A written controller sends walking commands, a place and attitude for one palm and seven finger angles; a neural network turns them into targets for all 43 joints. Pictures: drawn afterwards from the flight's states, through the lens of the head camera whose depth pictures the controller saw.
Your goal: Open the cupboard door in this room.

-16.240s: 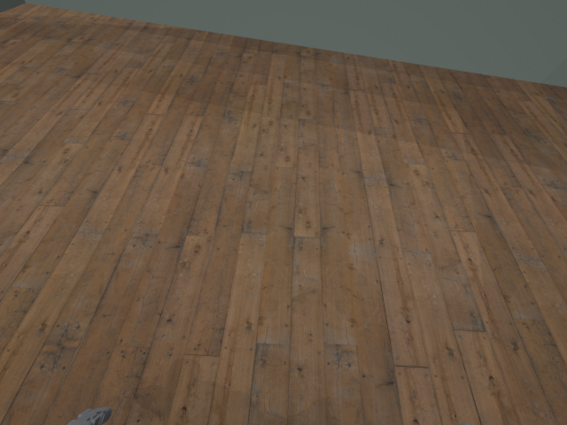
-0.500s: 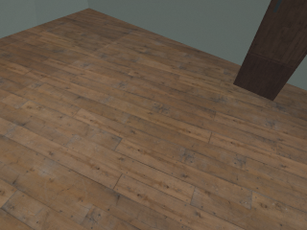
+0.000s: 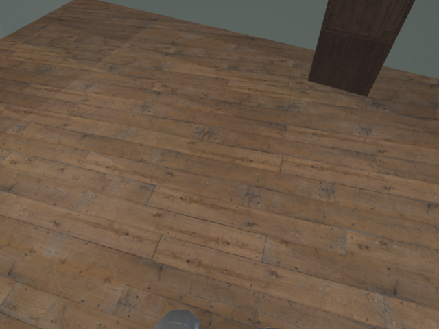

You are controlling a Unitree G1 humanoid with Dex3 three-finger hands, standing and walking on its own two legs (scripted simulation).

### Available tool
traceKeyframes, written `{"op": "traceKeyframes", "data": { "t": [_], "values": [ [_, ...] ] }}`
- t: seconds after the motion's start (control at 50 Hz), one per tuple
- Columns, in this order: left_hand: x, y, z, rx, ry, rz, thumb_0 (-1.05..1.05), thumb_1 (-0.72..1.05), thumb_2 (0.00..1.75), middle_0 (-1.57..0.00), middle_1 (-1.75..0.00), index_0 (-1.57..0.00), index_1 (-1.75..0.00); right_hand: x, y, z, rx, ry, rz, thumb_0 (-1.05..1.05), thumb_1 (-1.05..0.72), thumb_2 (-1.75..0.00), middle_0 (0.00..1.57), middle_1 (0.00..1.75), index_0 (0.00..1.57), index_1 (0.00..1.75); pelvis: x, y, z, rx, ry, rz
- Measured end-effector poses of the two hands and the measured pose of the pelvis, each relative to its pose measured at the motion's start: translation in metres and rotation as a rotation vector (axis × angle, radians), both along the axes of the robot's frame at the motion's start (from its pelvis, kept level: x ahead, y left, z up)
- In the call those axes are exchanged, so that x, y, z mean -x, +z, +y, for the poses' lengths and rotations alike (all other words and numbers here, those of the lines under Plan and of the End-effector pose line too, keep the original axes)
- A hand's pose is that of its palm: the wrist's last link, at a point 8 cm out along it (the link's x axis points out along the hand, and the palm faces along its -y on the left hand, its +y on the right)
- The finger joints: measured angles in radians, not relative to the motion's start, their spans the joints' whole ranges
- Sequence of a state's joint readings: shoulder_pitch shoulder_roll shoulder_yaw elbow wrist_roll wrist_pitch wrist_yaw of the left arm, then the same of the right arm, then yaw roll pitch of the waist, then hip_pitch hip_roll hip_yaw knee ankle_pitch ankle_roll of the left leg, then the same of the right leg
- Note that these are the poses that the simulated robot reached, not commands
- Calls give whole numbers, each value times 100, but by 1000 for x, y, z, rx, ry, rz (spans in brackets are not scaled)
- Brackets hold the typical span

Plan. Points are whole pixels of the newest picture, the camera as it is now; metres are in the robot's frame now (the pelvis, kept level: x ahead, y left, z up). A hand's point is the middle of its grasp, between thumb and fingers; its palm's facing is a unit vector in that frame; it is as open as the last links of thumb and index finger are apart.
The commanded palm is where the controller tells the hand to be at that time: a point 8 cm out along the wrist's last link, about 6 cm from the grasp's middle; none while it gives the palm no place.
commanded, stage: turn or walk to find it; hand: left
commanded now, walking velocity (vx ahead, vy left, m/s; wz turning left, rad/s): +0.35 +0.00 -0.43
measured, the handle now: out of the picture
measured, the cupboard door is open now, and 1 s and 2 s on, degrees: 0 0 0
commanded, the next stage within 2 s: stand and wait in 0.48 s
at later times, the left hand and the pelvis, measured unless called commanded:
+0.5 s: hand out of the picture +0.07 +0.25 -0.18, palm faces +0.01 -0.98 -0.17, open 7.4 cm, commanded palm none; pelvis +0.07 +0.06 +0.01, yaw -3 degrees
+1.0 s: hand (131, 326) +0.13 +0.21 -0.16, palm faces -0.01 -0.97 -0.23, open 7.3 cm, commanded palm none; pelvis +0.10 +0.03 +0.01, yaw -2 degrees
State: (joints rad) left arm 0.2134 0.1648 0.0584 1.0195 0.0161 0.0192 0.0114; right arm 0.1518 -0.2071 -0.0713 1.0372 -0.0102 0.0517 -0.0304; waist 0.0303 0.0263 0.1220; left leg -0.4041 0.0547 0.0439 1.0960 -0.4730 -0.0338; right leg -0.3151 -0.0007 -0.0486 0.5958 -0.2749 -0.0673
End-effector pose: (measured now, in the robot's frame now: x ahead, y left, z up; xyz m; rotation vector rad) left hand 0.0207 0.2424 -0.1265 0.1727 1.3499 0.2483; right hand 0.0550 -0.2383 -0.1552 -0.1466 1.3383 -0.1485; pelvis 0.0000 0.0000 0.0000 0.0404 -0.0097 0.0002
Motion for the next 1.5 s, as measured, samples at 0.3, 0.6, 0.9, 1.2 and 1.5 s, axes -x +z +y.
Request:
{"op": "traceKeyframes", "data": {
  "t": [0.3, 0.6, 0.9, 1.2, 1.5],
  "values": [
    [-14, 4, 16, 56, -64, 7, 1, 91, 90, -21, -30, -20, -30, -68, 45, -4, 79, 8, -207, 0, -91, -90, 19, 30, 20, 29, -29, 14, 22, 34, -84, 25],
    [-72, -12, 60, 90, -70, 13, 1, 91, 90, -20, -30, -20, -29, -26, 35, 78, 53, -31, 1, -1, -95, -89, 20, 30, 21, 29, -75, 14, 71, 57, -34, 2],
    [-114, -1, 28, 32, -106, -20, 1, 92, 90, -20, -30, -20, -29, 1, 7, 76, -60, -102, 129, 0, -91, -89, 20, 30, 20, 29, -99, 8, 42, 26, -32, -7],
    [-73, -12, -3, 66, -1, 25, 1, 92, 90, -20, -30, -20, -30, -41, 10, 32, -2, -9, 76, 0, -91, -89, 20, 30, 20, 29, -94, 4, 17, 39, 24, -14],
    [-22, -25, 50, 73, 145, 35, 1, 91, 90, -20, -30, -20, -30, -91, 28, 55, 73, 167, -41, 0, -91, -89, 19, 30, 20, 29, -64, 0, 51, 57, 164, -10]
  ]
}}
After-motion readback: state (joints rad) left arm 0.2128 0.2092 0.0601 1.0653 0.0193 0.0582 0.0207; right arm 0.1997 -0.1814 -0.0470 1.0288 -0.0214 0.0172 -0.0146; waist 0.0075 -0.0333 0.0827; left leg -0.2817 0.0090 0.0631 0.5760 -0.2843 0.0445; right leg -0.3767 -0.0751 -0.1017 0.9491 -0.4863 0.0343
